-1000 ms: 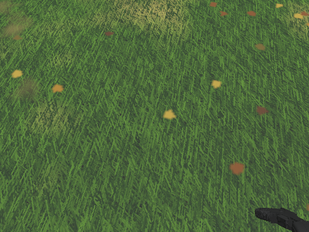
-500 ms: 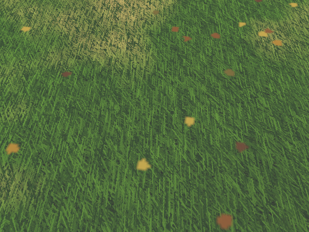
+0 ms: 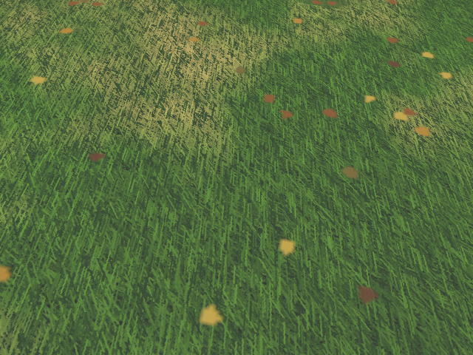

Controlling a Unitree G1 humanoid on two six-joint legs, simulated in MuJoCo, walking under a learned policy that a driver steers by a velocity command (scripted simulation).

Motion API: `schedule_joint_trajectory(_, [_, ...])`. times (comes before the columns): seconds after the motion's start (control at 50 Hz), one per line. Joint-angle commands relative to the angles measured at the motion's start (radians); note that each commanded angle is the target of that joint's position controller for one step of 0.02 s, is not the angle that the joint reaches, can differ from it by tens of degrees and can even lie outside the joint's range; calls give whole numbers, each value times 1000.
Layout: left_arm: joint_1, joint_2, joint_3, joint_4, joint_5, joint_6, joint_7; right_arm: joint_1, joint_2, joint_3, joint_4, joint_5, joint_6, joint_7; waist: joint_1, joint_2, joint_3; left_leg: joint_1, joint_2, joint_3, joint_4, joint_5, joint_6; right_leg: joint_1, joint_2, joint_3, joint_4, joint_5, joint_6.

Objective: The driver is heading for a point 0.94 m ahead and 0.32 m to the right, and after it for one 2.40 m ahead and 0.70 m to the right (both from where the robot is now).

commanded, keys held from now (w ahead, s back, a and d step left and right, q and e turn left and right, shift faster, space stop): w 0.64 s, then w+e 0.36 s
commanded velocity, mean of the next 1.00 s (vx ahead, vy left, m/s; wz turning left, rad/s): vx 0.48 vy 0.00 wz -0.11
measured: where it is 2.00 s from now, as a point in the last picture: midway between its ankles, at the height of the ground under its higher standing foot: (286, 230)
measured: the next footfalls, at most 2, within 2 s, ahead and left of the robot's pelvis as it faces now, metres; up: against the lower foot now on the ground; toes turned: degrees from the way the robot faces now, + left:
right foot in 0.36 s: +0.32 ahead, -0.17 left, +0.00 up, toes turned -4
left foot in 0.88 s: +0.64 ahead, +0.07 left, +0.00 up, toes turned -5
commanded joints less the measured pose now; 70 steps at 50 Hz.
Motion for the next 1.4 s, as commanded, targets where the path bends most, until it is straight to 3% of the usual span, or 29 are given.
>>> schedule_joint_trajectory(0.02, [-98,99,24,-75,15,-36,-4,3,-144,-22,-47,14,-33,4,19,155,154,201,279,-379,-342,-225,127,-404,-86,64,102,97,12])
schedule_joint_trajectory(0.06, [-130,63,21,-74,20,-36,-8,53,-112,-12,-35,9,-35,3,6,138,130,196,239,-274,-343,-54,118,-348,-89,33,72,196,35])
schedule_joint_trajectory(0.14, [-227,11,3,-97,9,-32,-18,104,-128,-13,-32,6,-26,-4,-28,147,148,154,195,-147,-343,106,114,-237,-77,-14,-101,302,59])
schedule_joint_trajectory(0.24, [-332,13,-11,-137,-3,-37,-43,168,-148,-24,-12,20,-12,-2,-64,157,199,201,230,-117,-310,172,125,-169,-66,-41,-246,275,41])
schedule_joint_trajectory(0.3, [-295,50,-3,-144,-2,-43,-51,152,-166,-39,-9,28,0,0,-16,176,189,249,269,-114,-238,337,109,-69,-51,-46,-300,200,-6])
schedule_joint_trajectory(0.34, [-57,116,36,-75,0,-43,-42,103,-163,-40,-24,29,5,0,115,165,47,206,218,-45,14,701,71,261,4,-82,-321,206,-57])
schedule_joint_trajectory(0.36, [141,173,60,-25,3,-41,-32,81,-143,-31,-48,18,5,1,199,114,-96,24,171,-10,271,604,36,576,-89,21,-279,207,-103])
schedule_joint_trajectory(0.38, [277,272,82,7,21,-31,-27,161,-25,4,-80,12,-13,8,188,-159,-268,-367,3,33,683,161,-39,944,-360,482,-367,-6,-250])
schedule_joint_trajectory(0.4, [266,208,55,11,22,-30,-31,143,-37,1,-66,26,-43,16,180,-202,-322,-469,-33,-131,864,-280,-25,917,-421,738,-523,-86,-274])
schedule_joint_trajectory(0.42, [166,150,35,-3,20,-34,-33,56,-109,-22,-96,53,-59,20,158,-160,-159,-560,28,-140,936,-233,-2,787,-384,587,-528,-68,-223])
schedule_joint_trajectory(0.44, [83,108,22,-23,19,-37,-34,0,-121,-25,-108,55,-64,16,128,-91,-66,-546,79,-109,913,-142,12,635,-343,443,-541,24,-190])
schedule_joint_trajectory(0.48, [-6,51,5,-29,33,-48,-43,-17,-95,-38,-108,32,-47,-1,63,-47,31,-440,139,-99,793,-17,16,399,-261,265,-603,156,-156])
schedule_joint_trajectory(0.52, [10,42,3,-7,35,-54,-42,9,-49,-36,-108,30,-22,-3,33,-63,52,-381,150,-92,734,14,11,314,-239,205,-648,204,-165])
schedule_joint_trajectory(0.58, [65,84,10,21,34,-59,-20,-90,-63,-42,-154,19,-9,-3,32,-31,106,-470,156,-85,595,116,-16,304,-243,163,-688,279,-184])
schedule_joint_trajectory(0.68, [155,105,11,44,23,-51,0,-307,-48,-27,-227,14,-20,19,85,-15,150,-452,104,-48,256,356,-33,317,-205,98,-705,302,-154])
schedule_joint_trajectory(0.78, [243,124,21,74,4,-33,11,-439,-68,-18,-281,25,-35,46,112,-13,174,-423,62,-68,88,339,-34,433,-248,142,-629,280,-143])
schedule_joint_trajectory(0.84, [227,143,33,68,5,-19,15,-370,-122,-34,-277,28,-48,51,55,-48,122,-266,27,-56,45,237,-11,470,-266,179,-522,393,-115])
schedule_joint_trajectory(0.86, [212,133,29,60,8,-16,13,-261,-156,-53,-249,27,-52,46,-4,-46,55,-108,5,-35,26,210,11,452,-224,154,-396,518,-92])
schedule_joint_trajectory(0.88, [201,96,15,40,19,-14,10,-76,-212,-75,-209,14,-56,38,-79,-23,-89,180,74,-92,77,218,58,328,-159,113,-153,467,-58])
schedule_joint_trajectory(0.9, [290,-10,-12,10,27,-24,8,64,-315,-99,-189,-6,-52,30,-65,190,-272,580,329,-439,63,138,172,-18,-13,26,232,114,13])
schedule_joint_trajectory(0.92, [322,-18,-19,10,0,-41,5,84,-272,-85,-179,-2,-46,36,-54,361,-372,653,429,-771,-105,-11,248,-192,31,110,441,-302,25])
schedule_joint_trajectory(0.94, [246,88,9,1,-23,-46,7,6,-184,-59,-197,5,-46,34,-51,246,-219,531,389,-653,-128,-84,196,-275,-32,150,526,-257,14])
schedule_joint_trajectory(0.98, [146,88,18,-21,-16,-39,14,-137,-109,-35,-214,2,-44,31,-5,122,-27,235,317,-389,-184,3,134,-243,-121,106,473,-93,3])
schedule_joint_trajectory(1.02, [165,50,27,-22,-7,-11,12,-196,-83,-29,-208,-10,-47,31,52,155,40,71,267,-237,-253,69,113,-143,-167,111,397,-16,1])
schedule_joint_trajectory(1.1, [113,24,31,-65,1,24,9,-178,-123,-45,-188,-11,-56,17,71,100,91,32,268,-85,-320,193,142,-194,-179,114,302,107,16])
schedule_joint_trajectory(1.2, [-33,17,22,-116,10,15,-22,-139,-161,-56,-181,-7,-44,-2,35,77,130,80,241,82,-336,261,117,-195,-158,52,29,329,27])
schedule_joint_trajectory(1.32, [-192,28,12,-202,8,17,-59,-52,-207,-74,-165,22,-9,-4,-6,73,177,267,293,162,-254,368,94,-212,-123,-36,-136,219,-15])
schedule_joint_trajectory(1.36, [-153,61,27,-213,7,20,-64,-70,-236,-82,-175,31,4,-4,36,106,127,299,295,192,-128,694,75,-101,-63,-94,-146,115,-52])
schedule_joint_trajectory(1.4, [92,142,75,-158,-1,22,-56,-103,-246,-81,-189,40,20,-4,179,99,-11,226,243,241,220,897,30,246,38,-142,-224,137,-111])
